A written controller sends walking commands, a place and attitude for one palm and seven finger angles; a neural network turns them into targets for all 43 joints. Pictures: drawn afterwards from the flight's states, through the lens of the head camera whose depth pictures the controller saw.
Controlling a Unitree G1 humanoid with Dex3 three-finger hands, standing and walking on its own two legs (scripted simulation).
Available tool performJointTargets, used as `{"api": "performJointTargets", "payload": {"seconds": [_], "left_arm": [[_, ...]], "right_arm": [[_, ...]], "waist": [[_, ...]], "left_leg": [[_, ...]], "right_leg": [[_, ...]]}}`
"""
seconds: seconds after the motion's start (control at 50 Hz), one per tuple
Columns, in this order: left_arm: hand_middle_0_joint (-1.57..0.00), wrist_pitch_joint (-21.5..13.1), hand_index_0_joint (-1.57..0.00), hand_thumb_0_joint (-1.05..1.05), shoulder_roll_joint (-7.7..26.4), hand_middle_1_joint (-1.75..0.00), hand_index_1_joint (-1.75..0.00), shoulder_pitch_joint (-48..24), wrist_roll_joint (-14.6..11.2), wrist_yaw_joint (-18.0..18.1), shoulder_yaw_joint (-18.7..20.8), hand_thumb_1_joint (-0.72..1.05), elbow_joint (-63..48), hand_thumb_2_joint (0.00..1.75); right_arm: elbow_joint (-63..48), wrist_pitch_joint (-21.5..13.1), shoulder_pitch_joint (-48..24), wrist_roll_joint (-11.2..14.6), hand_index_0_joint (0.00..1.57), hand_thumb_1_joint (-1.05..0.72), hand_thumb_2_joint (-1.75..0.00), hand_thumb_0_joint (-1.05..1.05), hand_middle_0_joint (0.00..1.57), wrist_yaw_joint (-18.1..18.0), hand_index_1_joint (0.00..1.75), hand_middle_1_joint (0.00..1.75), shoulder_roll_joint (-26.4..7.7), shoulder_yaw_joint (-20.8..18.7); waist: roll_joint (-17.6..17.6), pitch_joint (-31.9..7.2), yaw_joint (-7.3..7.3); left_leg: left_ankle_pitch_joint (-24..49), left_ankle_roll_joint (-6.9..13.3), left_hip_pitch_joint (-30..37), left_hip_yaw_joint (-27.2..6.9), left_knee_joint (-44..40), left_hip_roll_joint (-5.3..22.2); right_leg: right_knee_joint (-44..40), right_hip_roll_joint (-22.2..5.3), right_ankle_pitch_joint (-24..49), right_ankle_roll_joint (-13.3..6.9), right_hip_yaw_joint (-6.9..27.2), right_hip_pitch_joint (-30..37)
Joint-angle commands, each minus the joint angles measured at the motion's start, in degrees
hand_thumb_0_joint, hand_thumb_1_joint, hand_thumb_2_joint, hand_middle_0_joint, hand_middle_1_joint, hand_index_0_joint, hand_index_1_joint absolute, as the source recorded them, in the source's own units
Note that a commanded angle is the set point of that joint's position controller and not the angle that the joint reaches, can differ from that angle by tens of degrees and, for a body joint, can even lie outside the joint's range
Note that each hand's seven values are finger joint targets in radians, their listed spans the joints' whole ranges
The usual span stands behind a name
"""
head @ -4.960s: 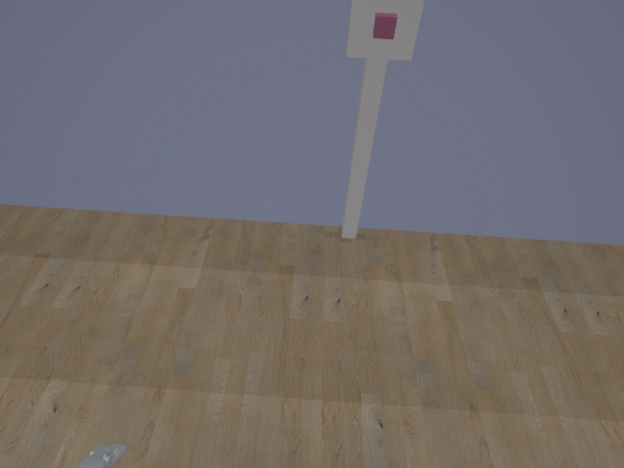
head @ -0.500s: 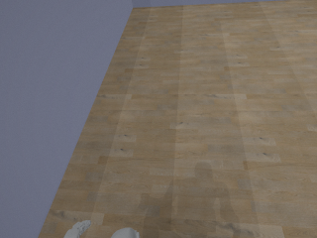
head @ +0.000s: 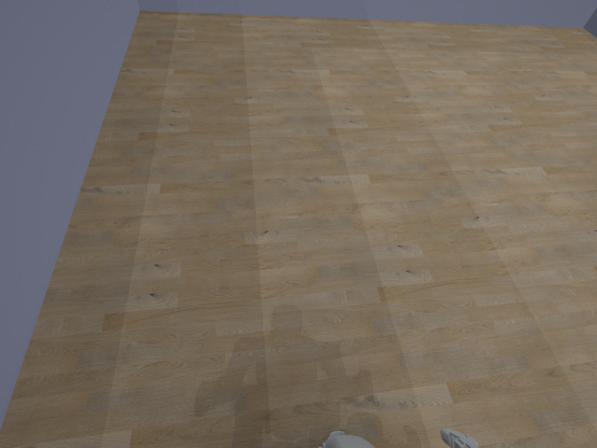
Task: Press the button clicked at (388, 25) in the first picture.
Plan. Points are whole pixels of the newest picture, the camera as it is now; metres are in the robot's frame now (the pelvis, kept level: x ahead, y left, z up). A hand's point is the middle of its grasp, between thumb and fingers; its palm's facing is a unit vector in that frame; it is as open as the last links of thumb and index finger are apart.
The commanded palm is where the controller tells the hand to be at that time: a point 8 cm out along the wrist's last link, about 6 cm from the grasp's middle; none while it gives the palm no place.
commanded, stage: walk to a spot facing it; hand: left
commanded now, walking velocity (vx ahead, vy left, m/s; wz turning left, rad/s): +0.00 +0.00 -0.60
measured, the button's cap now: out of the picture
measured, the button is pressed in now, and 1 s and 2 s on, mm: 0 0 0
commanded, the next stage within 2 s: turn to face it in 0.74 s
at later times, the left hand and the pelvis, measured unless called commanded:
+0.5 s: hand (229, 432) +0.16 +0.11 -0.15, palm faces -0.28 -0.92 -0.26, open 7.4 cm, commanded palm none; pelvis +0.01 -0.05 +0.00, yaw -19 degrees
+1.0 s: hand (243, 389) +0.23 +0.10 -0.20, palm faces -0.38 -0.91 -0.15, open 7.4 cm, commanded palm none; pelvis +0.19 -0.07 -0.01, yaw -26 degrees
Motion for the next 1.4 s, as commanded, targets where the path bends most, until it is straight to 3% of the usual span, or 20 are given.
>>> {"api": "performJointTargets", "payload": {"seconds": [0.0, 0.2, 0.28, 0.34, 0.36, 0.38, 0.4, 0.44, 0.52, 0.76, 0.82, 0.84, 0.86, 0.88, 0.9, 0.96, 1.02, 1.06, 1.18, 1.38], "left_arm": [[-0.2, -0.7, -0.2, 0.0, 5.8, -0.3, -0.3, 2.1, 0.6, -1.0, 2.6, 0.9, -4.2, 0.9], [-0.2, -0.8, -0.2, 0.0, 2.2, -0.3, -0.3, -4.4, -0.2, -1.1, 0.7, 0.9, -6.4, 0.9], [-0.2, -1.8, -0.2, 0.0, 1.8, -0.3, -0.3, -4.8, -0.1, -1.6, 0.3, 0.9, -6.4, 0.9], [-0.2, -3.1, -0.2, 0.0, 3.9, -0.3, -0.3, 3.4, 0.1, -1.3, 1.0, 0.9, -3.6, 0.9], [-0.2, -4.2, -0.2, 0.0, 10.9, -0.3, -0.3, 9.5, 0.7, -0.5, 2.2, 0.9, -1.8, 0.9], [-0.2, -4.1, -0.2, 0.0, 16.1, -0.3, -0.3, 13.6, -0.2, 0.6, 3.1, 0.9, -0.6, 0.9], [-0.2, -4.2, -0.2, 0.0, 14.6, -0.3, -0.3, 14.8, -0.6, 1.3, 2.7, 0.9, -0.1, 0.9], [-0.2, -5.2, -0.2, 0.0, 10.3, -0.3, -0.3, 9.4, -0.5, 1.6, 1.8, 0.9, -0.6, 0.9], [-0.2, -7.4, -0.2, 0.0, 6.5, -0.3, -0.3, 5.6, -0.4, 1.1, 0.0, 0.9, -0.8, 0.9], [-0.2, -8.4, -0.2, 0.0, 4.6, -0.3, -0.3, 13.3, 0.1, 2.6, -1.4, 0.9, 5.4, 0.9], [-0.2, -8.3, -0.2, 0.0, 5.3, -0.3, -0.3, 11.0, 0.1, 2.9, -1.1, 0.9, 5.9, 0.9], [-0.2, -8.4, -0.2, 0.0, 5.0, -0.3, -0.3, 10.3, -0.5, 3.0, -1.1, 0.9, 6.1, 0.9], [-0.2, -8.1, -0.2, 0.0, 2.8, -0.3, -0.3, 13.1, -1.2, 2.9, -1.3, 0.9, 6.2, 0.9], [-0.2, -7.8, -0.2, 0.0, -0.8, -0.3, -0.3, 18.2, -2.0, 2.4, -2.3, 0.9, 6.6, 0.9], [-0.2, -7.4, -0.2, 0.0, 0.1, -0.3, -0.3, 17.5, -1.5, 2.9, -2.3, 0.9, 6.2, 0.9], [-0.2, -6.4, -0.2, 0.0, -0.7, -0.3, -0.3, 8.6, -0.2, 2.1, -2.2, 0.9, 6.0, 0.9], [-0.2, -4.7, -0.2, 0.0, -1.9, -0.3, -0.3, 8.7, -0.5, 2.0, -1.9, 0.9, 5.8, 0.9], [-0.2, -3.6, -0.2, 0.0, -1.2, -0.3, -0.3, 9.3, -0.2, 2.3, -1.2, 0.9, 5.1, 0.9], [-0.2, -2.5, -0.2, 0.0, 0.5, -0.3, -0.3, 1.5, 0.2, 2.3, -0.1, 0.9, 0.8, 0.9], [-0.2, -2.7, -0.2, 0.0, 1.7, -0.3, -0.3, -7.5, -0.5, 2.5, 0.0, 0.9, -4.4, 0.9]], "right_arm": [[-5.8, -1.3, -3.4, -0.6, 0.2, -0.9, -0.9, 0.0, 0.2, -1.2, 0.3, 0.3, -10.4, -2.3], [-1.0, -1.3, 7.1, -0.7, 0.2, -0.9, -0.9, 0.0, 0.2, -0.4, 0.3, 0.3, -11.9, -4.1], [0.5, -1.3, 8.0, -1.1, 0.2, -0.9, -0.9, 0.0, 0.2, 0.3, 0.3, 0.3, -13.4, -4.7], [0.8, -1.2, 6.7, -0.8, 0.2, -0.9, -0.9, 0.0, 0.2, 0.9, 0.3, 0.3, -12.3, -4.3], [-0.9, -1.0, 6.3, -0.1, 0.2, -0.9, -0.9, 0.0, 0.2, 1.4, 0.3, 0.3, -8.3, -3.2], [-5.3, -0.9, -1.5, -0.5, 0.2, -0.9, -0.9, 0.0, 0.2, 1.9, 0.3, 0.3, -6.4, -1.9], [-6.2, -1.0, -4.5, -0.8, 0.2, -0.9, -0.9, 0.0, 0.2, 1.8, 0.3, 0.3, -8.6, -2.2], [-4.3, -1.4, -4.4, -1.0, 0.2, -0.9, -0.9, 0.0, 0.2, 2.2, 0.3, 0.3, -8.5, -2.8], [0.3, -1.7, 3.4, -1.2, 0.2, -0.9, -0.9, 0.0, 0.2, 2.6, 0.3, 0.3, -7.1, -2.8], [-1.7, -3.0, -6.4, -0.3, 0.2, -0.9, -0.9, 0.0, 0.2, 2.9, 0.3, 0.3, -4.3, -1.4], [1.4, -3.9, 2.7, -0.4, 0.2, -0.9, -0.9, 0.0, 0.2, 1.8, 0.3, 0.3, -5.4, -1.8], [4.8, -4.1, 11.9, -0.6, 0.2, -0.9, -0.9, 0.0, 0.2, 1.4, 0.3, 0.3, -6.9, -2.1], [7.0, -4.4, 19.6, -1.2, 0.2, -0.9, -0.9, 0.0, 0.2, 0.7, 0.3, 0.3, -11.6, -2.8], [8.0, -4.3, 22.4, -1.1, 0.2, -0.9, -0.9, 0.0, 0.2, 0.4, 0.3, 0.3, -15.7, -3.3], [7.4, -3.3, 19.3, -0.2, 0.2, -0.9, -0.9, 0.0, 0.2, 0.3, 0.3, 0.3, -14.4, -2.5], [5.8, -3.8, 9.6, -0.2, 0.2, -0.9, -0.9, 0.0, 0.2, -0.4, 0.3, 0.3, -7.0, -0.8], [6.1, -4.2, 7.7, 0.2, 0.2, -0.9, -0.9, 0.0, 0.2, -0.5, 0.3, 0.3, -6.0, -0.7], [5.4, -3.6, 7.7, 0.1, 0.2, -0.9, -0.9, 0.0, 0.2, -0.3, 0.3, 0.3, -6.6, -1.6], [4.7, -2.0, 8.6, -0.3, 0.2, -0.9, -0.9, 0.0, 0.2, 0.4, 0.3, 0.3, -8.4, -2.9], [4.2, -0.9, 13.1, -0.6, 0.2, -0.9, -0.9, 0.0, 0.2, 0.2, 0.3, 0.3, -10.7, -4.6]], "waist": [[11.4, -1.2, 0.36], [13.1, -2.8, -4.52], [15.9, -5.1, -5.1], [7.8, -7.5, 0.14], [-11.0, -9.2, 3.54], [-19.9, -5.7, 6.81], [-11.8, -2.8, 6.49], [-8.3, 0.9, 3.82], [-3.6, 0.8, -1.64], [-3.8, 2.7, 0.52], [-3.2, -1.5, -3.97], [-1.5, -6.2, -7.66], [9.0, -14.1, -8.99], [22.7, -18.9, -7.17], [18.0, -17.0, -5.93], [9.9, -1.8, -3.08], [8.3, -3.5, -0.53], [7.1, -6.1, -0.16], [8.1, -3.4, -1.77], [9.9, -5.9, -4.96]], "left_leg": [[4.8, 3.3, 0.3, -7.4, -17.2, 14.6], [20.2, 6.5, 10.5, -0.5, -12.0, 19.5], [5.7, 4.6, 9.7, 1.2, -11.1, 20.9], [-6.3, -0.5, -1.6, 6.2, 1.8, 18.1], [-16.3, -4.2, -17.3, 11.7, 18.6, 11.4], [-23.0, -5.6, -31.4, 5.3, 31.8, 5.1], [-17.7, -4.7, -33.2, -1.8, 35.1, 6.5], [-7.9, -4.5, -31.7, -3.3, 36.1, 7.9], [1.8, -6.4, -24.0, -1.6, 30.2, 6.6], [5.1, -4.1, -21.6, 0.4, 13.0, 3.8], [5.9, -2.0, -5.2, 2.2, 3.0, -0.2], [12.8, -1.6, 5.0, 1.1, -1.9, -0.5], [27.4, 1.2, 18.3, -7.7, -1.5, 8.4], [42.3, 7.8, 27.7, -25.7, -5.3, 22.7], [40.2, 11.5, 21.5, -28.0, -9.2, 24.2], [30.3, 8.9, 2.7, -20.4, -15.2, 16.0], [34.8, 6.7, -0.9, -13.3, -15.3, 11.7], [29.3, 6.8, 0.0, -14.0, -15.9, 11.2], [8.2, 7.2, -1.2, -20.7, -18.7, 10.0], [12.5, 9.4, 5.9, -31.0, -15.1, 9.2]], "right_leg": [[20.9, -4.6, 2.4, 2.4, -1.9, -5.1], [0.9, -9.0, -2.2, 3.2, -8.3, -2.0], [-10.2, -7.4, -4.3, 1.3, -11.9, 4.3], [-25.9, -6.1, 4.5, -1.6, -12.8, 22.6], [-35.4, -18.9, -5.3, -6.5, 5.9, 35.1], [-40.6, -29.1, -1.5, -12.3, 26.3, 34.9], [-40.9, -29.3, -0.9, -14.1, 23.1, 32.2], [-40.4, -24.3, -2.6, -12.7, 18.6, 26.7], [-38.7, -17.8, 19.5, -10.1, 4.9, 22.9], [-35.5, -17.7, 41.0, -10.6, 4.9, 29.5], [-24.5, -15.9, 53.7, -8.5, 2.6, 27.1], [-14.5, -13.5, 51.4, -6.4, -0.1, 25.6], [-1.4, -8.0, 32.2, -3.7, -4.1, 18.1], [15.6, -0.9, -9.7, -2.1, -7.1, 5.1], [21.9, -3.1, -12.9, -2.9, -2.5, 4.2], [20.3, -9.3, -1.6, -0.7, -3.1, 1.2], [13.6, -9.9, 2.0, 0.8, -4.3, 5.6], [13.7, -9.6, 3.9, 1.7, -4.4, 3.9], [10.7, -10.0, 7.0, 3.2, -3.9, -2.5], [1.0, -7.4, -0.2, 3.0, -2.6, -3.1]]}}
